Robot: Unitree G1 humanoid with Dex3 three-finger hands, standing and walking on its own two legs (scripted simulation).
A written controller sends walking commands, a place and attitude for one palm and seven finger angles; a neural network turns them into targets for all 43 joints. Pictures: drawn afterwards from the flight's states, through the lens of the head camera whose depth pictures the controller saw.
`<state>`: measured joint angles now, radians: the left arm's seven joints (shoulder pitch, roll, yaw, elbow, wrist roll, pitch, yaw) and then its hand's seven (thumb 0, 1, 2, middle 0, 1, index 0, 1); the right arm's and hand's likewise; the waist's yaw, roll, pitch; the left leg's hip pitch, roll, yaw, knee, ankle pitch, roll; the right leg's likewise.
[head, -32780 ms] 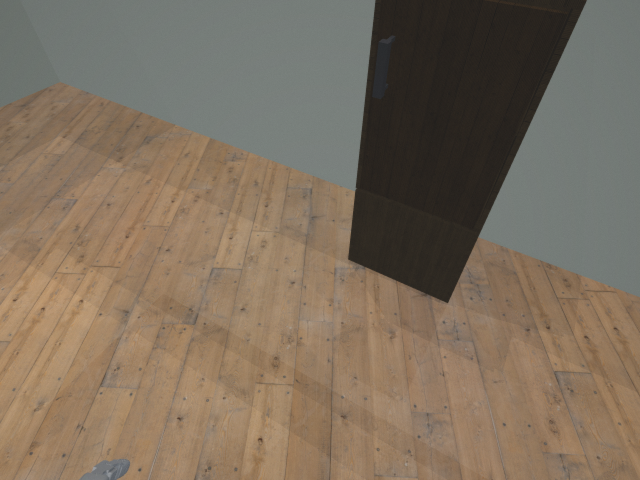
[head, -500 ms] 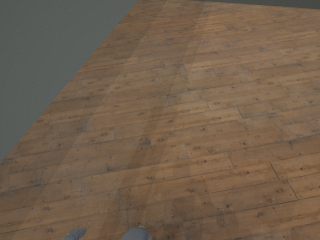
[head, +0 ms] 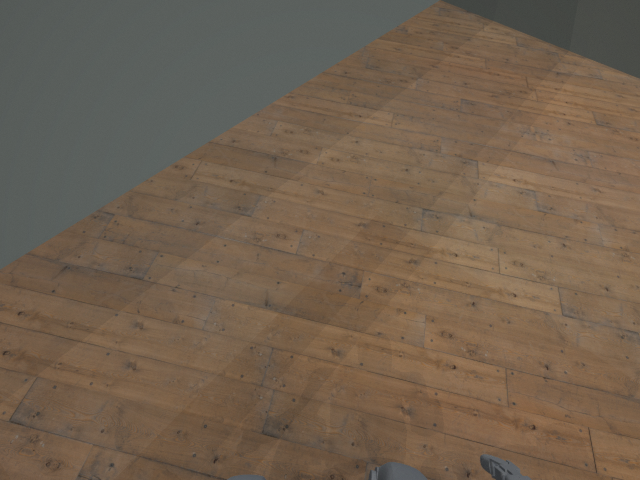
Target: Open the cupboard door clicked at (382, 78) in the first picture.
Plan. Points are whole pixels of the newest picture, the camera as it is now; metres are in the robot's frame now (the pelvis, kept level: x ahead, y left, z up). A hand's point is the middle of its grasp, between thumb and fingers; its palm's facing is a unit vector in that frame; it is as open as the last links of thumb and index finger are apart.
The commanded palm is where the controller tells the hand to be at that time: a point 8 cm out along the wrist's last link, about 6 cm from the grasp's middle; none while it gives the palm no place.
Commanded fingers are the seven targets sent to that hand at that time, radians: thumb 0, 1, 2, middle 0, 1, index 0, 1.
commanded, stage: turn to face it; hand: left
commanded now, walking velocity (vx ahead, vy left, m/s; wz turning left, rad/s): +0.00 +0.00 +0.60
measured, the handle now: out of the picture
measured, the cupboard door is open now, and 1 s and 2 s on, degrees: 42 42 42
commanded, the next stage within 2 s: none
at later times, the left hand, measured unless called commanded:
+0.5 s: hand out of the picture +0.05 +0.15 -0.14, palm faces +0.27 -0.92 -0.27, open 7.4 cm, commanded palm none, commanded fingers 0.00 0.90 0.90 -0.20 -0.30 -0.20 -0.30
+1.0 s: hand out of the picture -0.06 +0.22 -0.16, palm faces +0.59 -0.77 -0.24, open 7.4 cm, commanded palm none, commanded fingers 0.00 0.90 0.90 -0.20 -0.30 -0.20 -0.30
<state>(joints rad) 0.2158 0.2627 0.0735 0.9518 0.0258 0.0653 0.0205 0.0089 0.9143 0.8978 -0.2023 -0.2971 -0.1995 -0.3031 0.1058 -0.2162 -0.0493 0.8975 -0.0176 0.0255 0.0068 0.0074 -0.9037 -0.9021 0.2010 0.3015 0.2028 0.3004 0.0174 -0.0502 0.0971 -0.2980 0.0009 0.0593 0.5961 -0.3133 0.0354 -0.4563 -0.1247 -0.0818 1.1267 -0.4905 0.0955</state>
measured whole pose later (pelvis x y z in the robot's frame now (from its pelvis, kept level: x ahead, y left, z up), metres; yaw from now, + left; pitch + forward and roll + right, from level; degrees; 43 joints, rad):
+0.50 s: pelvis +0.01 -0.06 +0.01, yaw +18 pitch +0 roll +2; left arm 0.18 0.16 0.02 0.89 0.02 0.01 0.03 0.01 0.91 0.90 -0.20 -0.30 -0.20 -0.30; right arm 0.19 -0.26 -0.09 0.97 -0.02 0.08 0.02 0.01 -0.90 -0.90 0.20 0.30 0.20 0.30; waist -0.04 0.03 0.10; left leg -0.52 0.01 -0.01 1.19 -0.38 -0.06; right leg -0.21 -0.09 -0.17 0.51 -0.31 -0.02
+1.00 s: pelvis +0.00 -0.01 +0.01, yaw +35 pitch +1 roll -2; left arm 0.17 0.26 0.08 0.92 0.03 0.05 0.01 0.01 0.91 0.90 -0.20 -0.30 -0.20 -0.30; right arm 0.15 -0.20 -0.04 0.92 -0.02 0.02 0.00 0.01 -0.90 -0.90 0.20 0.30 0.20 0.30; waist 0.01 -0.03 0.08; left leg -0.25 -0.03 0.01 0.47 -0.23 0.06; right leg -0.52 -0.11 -0.01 1.14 -0.35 0.12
